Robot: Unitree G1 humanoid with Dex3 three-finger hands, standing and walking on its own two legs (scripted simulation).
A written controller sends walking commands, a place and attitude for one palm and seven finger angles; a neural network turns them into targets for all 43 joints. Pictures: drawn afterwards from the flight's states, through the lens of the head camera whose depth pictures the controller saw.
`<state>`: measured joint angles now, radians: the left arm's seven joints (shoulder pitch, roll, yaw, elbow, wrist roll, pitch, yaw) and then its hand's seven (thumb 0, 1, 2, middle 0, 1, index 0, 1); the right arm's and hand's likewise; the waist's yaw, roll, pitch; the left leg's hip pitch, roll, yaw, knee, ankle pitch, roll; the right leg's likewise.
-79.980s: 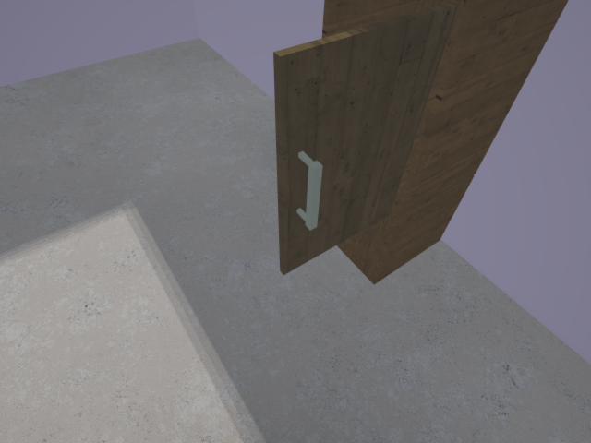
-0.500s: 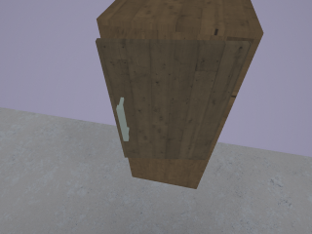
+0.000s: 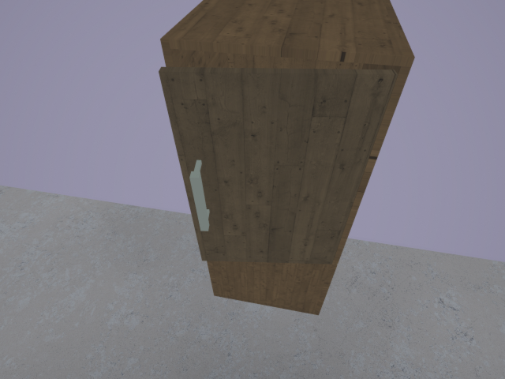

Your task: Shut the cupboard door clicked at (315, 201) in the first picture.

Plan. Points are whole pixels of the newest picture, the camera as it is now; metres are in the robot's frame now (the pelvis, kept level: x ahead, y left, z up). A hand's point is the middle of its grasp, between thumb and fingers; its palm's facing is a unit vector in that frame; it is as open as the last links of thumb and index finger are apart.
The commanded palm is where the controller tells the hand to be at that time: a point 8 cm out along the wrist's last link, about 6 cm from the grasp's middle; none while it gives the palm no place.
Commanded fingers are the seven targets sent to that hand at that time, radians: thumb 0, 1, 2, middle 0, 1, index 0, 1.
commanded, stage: look again from close up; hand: left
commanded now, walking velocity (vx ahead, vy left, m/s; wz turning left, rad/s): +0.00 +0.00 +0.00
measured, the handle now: (201, 197) +0.50 +0.13 -0.02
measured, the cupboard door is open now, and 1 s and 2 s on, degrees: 9 9 9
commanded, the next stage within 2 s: shuffle to correct the standing spot in 0.26 s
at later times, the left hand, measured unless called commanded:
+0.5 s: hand out of the picture -0.02 +0.21 -0.17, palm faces -0.01 -0.98 -0.21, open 7.4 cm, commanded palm none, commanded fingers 0.00 0.90 0.90 -0.20 -0.30 -0.20 -0.30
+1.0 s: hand out of the picture -0.02 +0.13 -0.18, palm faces -0.04 -0.99 -0.10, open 7.4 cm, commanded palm none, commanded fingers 0.00 0.90 0.90 -0.20 -0.30 -0.20 -0.30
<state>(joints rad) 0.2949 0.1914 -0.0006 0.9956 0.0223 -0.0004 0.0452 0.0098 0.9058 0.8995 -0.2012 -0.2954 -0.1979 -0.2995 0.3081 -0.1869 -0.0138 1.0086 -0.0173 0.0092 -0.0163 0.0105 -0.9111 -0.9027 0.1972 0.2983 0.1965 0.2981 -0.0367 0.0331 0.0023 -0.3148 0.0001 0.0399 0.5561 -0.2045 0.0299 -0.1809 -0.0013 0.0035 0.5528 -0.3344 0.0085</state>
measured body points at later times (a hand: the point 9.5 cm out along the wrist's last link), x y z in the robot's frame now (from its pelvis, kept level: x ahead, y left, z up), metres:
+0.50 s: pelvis -0.01 +0.02 +0.01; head -0.02 +0.04 +0.46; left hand -0.02 +0.26 -0.15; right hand +0.04 -0.23 -0.13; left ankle +0.06 +0.10 -0.73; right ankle -0.02 -0.13 -0.73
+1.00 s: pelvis +0.01 -0.02 +0.00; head +0.01 -0.01 +0.45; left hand -0.02 +0.18 -0.16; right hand -0.02 -0.25 -0.15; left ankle +0.04 +0.09 -0.73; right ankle -0.02 -0.14 -0.70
